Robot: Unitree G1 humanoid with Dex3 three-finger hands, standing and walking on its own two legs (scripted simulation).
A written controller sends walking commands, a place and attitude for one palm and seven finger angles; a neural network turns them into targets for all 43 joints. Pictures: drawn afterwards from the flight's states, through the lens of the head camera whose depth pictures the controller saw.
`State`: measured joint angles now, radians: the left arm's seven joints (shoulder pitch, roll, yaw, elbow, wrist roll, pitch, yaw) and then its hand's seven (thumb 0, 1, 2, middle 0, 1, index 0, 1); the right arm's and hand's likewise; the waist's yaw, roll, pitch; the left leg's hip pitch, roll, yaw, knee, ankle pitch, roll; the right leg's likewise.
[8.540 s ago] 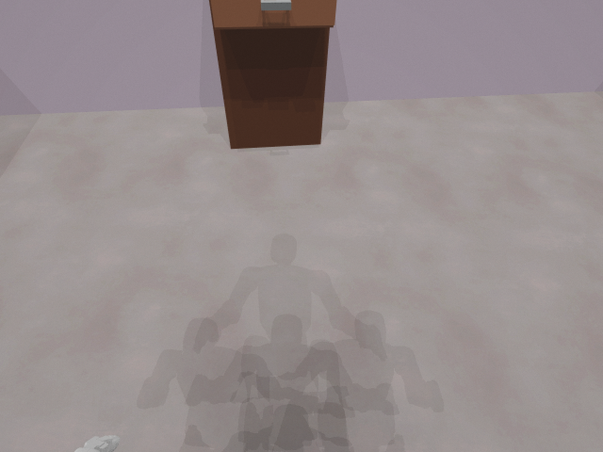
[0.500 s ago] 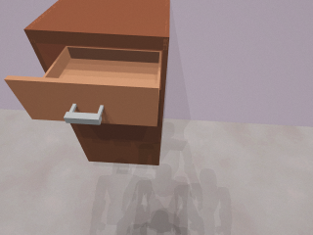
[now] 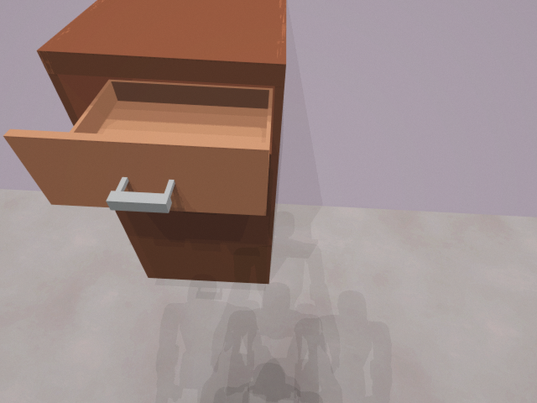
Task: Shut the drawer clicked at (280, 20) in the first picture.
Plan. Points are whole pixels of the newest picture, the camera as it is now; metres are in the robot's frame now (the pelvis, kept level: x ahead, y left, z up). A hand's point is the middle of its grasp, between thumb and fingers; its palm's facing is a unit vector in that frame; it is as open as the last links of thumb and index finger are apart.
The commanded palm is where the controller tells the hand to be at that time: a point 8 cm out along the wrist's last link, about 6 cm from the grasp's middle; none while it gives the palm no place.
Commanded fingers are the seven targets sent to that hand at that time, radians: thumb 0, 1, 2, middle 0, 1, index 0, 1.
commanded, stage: look again from close up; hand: left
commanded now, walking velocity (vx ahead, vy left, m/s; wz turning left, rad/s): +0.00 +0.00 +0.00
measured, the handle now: (143, 192) +0.46 +0.26 +0.03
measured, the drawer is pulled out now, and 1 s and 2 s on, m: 0.21 0.21 0.21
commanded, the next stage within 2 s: raise the hand and make a fist in 1.58 s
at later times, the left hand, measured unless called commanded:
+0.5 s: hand out of the picture -0.02 +0.16 -0.18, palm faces +0.01 -0.99 -0.17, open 7.3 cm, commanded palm none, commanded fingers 0.00 0.90 0.90 -0.20 -0.30 -0.20 -0.30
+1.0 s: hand out of the picture +0.00 +0.16 -0.18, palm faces +0.01 -0.99 -0.17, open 7.3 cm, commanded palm none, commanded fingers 0.00 0.90 0.90 -0.20 -0.30 -0.20 -0.30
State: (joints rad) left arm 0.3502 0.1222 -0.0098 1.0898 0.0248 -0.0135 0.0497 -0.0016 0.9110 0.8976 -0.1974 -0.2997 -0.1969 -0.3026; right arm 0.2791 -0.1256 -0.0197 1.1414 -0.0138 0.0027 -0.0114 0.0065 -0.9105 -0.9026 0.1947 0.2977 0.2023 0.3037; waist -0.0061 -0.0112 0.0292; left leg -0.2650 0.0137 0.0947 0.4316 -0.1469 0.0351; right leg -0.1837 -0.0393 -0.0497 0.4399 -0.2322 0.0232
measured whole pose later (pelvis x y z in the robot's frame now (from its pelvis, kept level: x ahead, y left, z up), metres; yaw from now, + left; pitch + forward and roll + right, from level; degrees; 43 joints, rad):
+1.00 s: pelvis +0.02 +0.00 +0.00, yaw +0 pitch -1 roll +0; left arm 0.34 0.14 -0.01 1.10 0.02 -0.02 0.05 0.00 0.91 0.90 -0.20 -0.30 -0.20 -0.30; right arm 0.26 -0.14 -0.02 1.15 -0.01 -0.01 -0.01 0.01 -0.91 -0.90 0.19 0.30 0.20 0.30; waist 0.00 -0.02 0.03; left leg -0.24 0.01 0.10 0.40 -0.16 0.03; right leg -0.16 -0.04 -0.04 0.41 -0.24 0.03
